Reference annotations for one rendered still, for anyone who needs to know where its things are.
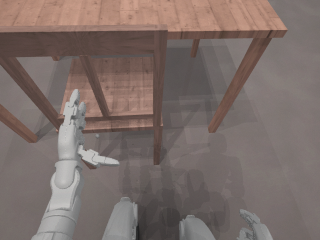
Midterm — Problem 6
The table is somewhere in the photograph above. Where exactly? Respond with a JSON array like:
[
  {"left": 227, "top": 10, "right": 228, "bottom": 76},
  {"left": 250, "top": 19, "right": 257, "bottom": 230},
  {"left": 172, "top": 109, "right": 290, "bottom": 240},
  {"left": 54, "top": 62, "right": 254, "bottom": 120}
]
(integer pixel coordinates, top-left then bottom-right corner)
[{"left": 0, "top": 0, "right": 288, "bottom": 143}]

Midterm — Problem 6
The left robot thigh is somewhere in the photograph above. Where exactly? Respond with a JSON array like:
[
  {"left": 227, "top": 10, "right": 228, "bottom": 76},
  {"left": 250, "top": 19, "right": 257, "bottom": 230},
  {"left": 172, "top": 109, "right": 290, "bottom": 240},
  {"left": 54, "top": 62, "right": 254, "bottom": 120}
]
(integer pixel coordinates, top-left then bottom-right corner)
[{"left": 102, "top": 201, "right": 138, "bottom": 240}]

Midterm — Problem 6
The left robot forearm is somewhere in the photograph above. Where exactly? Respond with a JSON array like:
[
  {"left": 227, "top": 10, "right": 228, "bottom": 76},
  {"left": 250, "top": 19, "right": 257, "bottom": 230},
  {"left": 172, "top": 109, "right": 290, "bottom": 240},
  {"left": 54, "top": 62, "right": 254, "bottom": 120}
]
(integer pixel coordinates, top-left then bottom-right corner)
[{"left": 31, "top": 159, "right": 85, "bottom": 240}]

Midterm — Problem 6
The chair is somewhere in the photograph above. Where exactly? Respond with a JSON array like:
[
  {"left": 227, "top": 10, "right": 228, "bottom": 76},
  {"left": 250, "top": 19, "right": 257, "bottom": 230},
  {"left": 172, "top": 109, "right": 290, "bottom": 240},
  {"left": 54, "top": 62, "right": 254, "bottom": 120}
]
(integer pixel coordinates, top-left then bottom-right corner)
[{"left": 0, "top": 24, "right": 168, "bottom": 170}]

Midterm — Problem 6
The robot right hand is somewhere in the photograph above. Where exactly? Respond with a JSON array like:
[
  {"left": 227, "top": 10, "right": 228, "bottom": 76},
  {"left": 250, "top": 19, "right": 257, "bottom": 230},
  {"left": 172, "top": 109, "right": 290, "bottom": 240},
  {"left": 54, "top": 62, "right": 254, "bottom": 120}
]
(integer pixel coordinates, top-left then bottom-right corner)
[{"left": 236, "top": 209, "right": 273, "bottom": 240}]

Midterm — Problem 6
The robot thigh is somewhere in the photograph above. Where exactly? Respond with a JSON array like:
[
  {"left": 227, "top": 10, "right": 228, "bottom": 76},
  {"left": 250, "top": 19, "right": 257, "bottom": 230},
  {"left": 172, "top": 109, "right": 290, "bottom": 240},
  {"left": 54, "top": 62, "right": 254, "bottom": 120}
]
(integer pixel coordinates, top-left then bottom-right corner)
[
  {"left": 179, "top": 217, "right": 216, "bottom": 240},
  {"left": 102, "top": 201, "right": 138, "bottom": 240}
]

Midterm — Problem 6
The robot left hand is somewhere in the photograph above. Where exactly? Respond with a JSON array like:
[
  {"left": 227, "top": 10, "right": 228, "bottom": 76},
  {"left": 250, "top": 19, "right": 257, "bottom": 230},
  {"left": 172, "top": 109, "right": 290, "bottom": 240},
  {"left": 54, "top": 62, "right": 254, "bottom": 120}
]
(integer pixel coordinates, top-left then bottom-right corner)
[{"left": 57, "top": 89, "right": 120, "bottom": 168}]

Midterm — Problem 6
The right robot thigh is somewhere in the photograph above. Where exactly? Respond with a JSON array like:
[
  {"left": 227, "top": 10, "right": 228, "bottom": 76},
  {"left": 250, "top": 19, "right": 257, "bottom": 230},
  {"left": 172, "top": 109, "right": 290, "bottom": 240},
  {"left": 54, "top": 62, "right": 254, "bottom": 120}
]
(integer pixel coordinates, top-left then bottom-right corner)
[{"left": 179, "top": 217, "right": 216, "bottom": 240}]

